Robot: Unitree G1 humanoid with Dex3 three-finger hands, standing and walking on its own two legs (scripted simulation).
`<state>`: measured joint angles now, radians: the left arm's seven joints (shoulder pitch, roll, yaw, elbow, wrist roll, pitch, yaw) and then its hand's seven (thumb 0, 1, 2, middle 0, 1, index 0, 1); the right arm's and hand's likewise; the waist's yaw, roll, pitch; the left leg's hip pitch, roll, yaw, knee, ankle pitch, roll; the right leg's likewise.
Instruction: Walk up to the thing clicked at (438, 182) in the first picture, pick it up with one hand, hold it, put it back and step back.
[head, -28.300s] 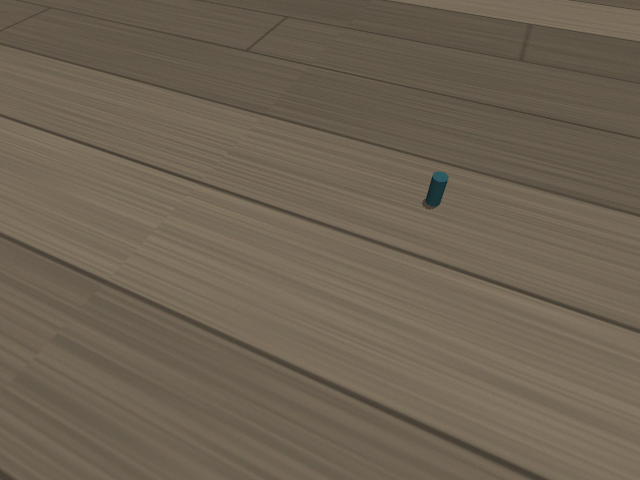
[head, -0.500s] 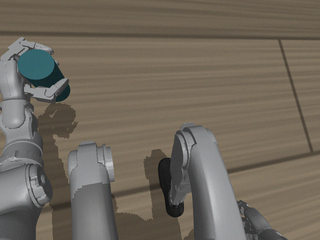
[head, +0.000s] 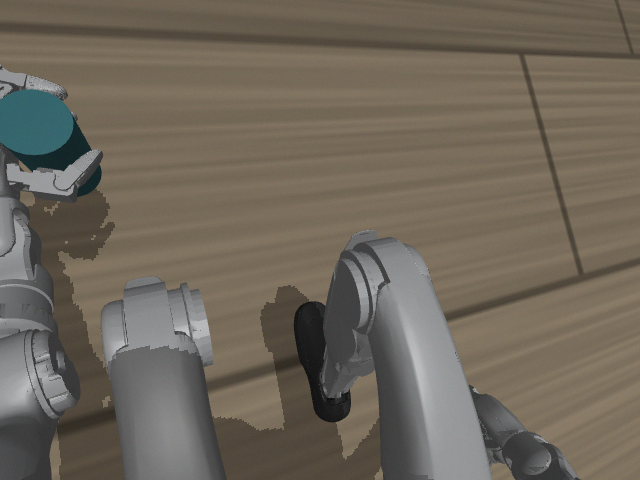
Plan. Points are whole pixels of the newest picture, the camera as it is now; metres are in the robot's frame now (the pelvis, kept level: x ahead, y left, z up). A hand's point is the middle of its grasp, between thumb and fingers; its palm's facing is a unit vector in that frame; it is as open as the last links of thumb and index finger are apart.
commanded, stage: lower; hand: left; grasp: from the side
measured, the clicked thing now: (56, 151) +0.48 +0.22 -0.13
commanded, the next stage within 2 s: loosen in 1.26 s
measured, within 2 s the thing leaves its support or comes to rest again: rests again in 1.64 s
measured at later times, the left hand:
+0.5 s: hand (74, 156) +0.49 +0.21 -0.17, palm faces +0.17 -0.99 -0.01, open 9.1 cm
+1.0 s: hand (87, 166) +0.49 +0.20 -0.19, palm faces +0.15 -0.99 -0.01, open 9.1 cm
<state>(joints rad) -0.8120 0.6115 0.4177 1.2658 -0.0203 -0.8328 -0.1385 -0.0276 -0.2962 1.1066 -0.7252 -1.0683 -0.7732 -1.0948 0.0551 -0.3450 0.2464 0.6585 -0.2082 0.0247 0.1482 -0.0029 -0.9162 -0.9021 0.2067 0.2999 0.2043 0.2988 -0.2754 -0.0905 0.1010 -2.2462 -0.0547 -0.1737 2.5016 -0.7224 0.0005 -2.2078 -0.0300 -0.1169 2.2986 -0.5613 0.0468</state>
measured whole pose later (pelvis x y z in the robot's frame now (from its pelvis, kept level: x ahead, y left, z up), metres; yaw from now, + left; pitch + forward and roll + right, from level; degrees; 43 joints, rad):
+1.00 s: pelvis -0.01 +0.01 -0.02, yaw -5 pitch +18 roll -18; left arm -0.84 0.84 0.39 1.54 0.00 -1.06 0.04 -0.03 -0.30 1.11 -0.73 -1.07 -0.78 -1.09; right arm -0.11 -0.37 0.50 0.57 -0.33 0.05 0.16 -0.01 -0.91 -0.90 0.21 0.30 0.20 0.30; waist -0.35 -0.23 0.29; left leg -2.21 -0.05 -0.31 2.60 -0.74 0.00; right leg -2.12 0.01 -0.23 2.29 -0.53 0.07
